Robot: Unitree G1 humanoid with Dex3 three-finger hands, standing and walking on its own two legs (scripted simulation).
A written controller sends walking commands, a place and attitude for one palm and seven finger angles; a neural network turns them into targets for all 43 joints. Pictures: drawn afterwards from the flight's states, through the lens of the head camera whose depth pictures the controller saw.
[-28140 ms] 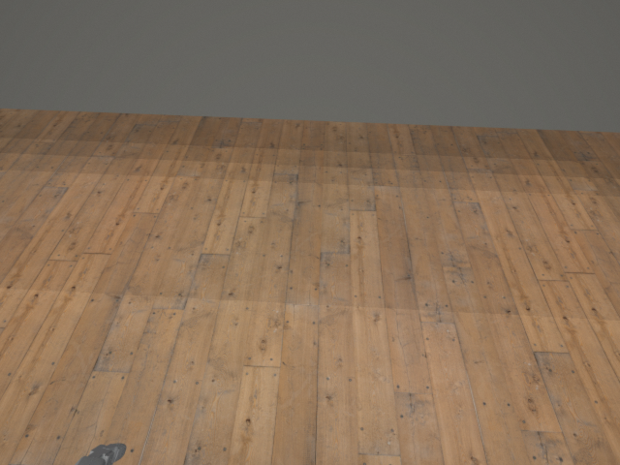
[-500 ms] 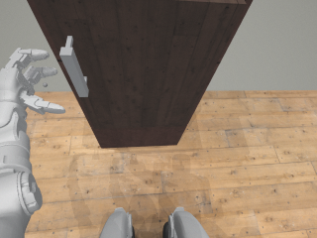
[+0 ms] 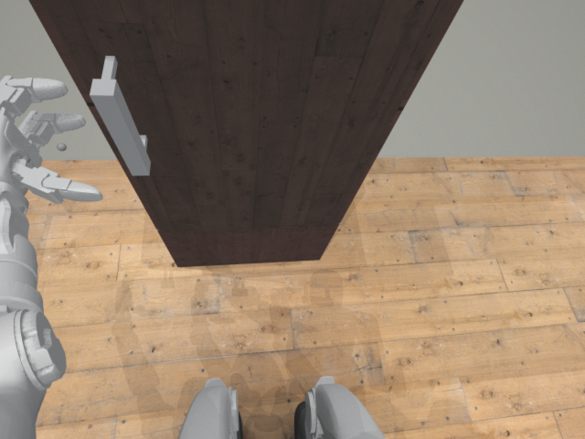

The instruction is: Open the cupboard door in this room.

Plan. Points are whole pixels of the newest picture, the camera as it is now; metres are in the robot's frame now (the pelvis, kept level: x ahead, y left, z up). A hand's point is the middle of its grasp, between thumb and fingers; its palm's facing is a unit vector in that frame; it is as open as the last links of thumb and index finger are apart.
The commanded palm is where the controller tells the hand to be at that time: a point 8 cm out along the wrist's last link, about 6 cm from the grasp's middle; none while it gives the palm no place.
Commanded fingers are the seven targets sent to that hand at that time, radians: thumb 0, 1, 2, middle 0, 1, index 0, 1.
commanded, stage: move the hooked fingers beside the handle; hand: left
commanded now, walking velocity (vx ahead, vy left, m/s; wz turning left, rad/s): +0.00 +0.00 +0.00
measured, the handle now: (127, 121) +0.52 +0.20 +0.06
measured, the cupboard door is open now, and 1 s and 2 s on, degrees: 0 0 0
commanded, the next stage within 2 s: slide the fingers in behind the handle in 0.40 s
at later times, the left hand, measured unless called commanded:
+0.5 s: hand (69, 147) +0.47 +0.26 +0.06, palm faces +0.04 -1.00 +0.00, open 14.0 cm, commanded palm +0.45 +0.30 +0.06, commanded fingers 0.00 -0.50 0.30 -0.30 -1.20 -0.30 -1.20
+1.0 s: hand (92, 151) +0.46 +0.24 +0.06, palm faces +0.04 -1.00 +0.00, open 14.0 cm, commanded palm +0.44 +0.27 +0.06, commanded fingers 0.00 -0.50 0.30 -0.30 -1.20 -0.30 -1.20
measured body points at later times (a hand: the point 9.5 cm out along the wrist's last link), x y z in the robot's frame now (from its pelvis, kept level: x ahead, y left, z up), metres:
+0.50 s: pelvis +0.00 +0.01 +0.00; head +0.13 +0.04 +0.43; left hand +0.46 +0.32 +0.06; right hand +0.04 -0.26 -0.10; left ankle +0.01 +0.09 -0.66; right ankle +0.01 -0.12 -0.66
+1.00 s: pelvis +0.00 +0.00 +0.00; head +0.12 +0.03 +0.44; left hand +0.46 +0.29 +0.06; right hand +0.04 -0.27 -0.10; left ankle +0.01 +0.09 -0.66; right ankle +0.01 -0.12 -0.66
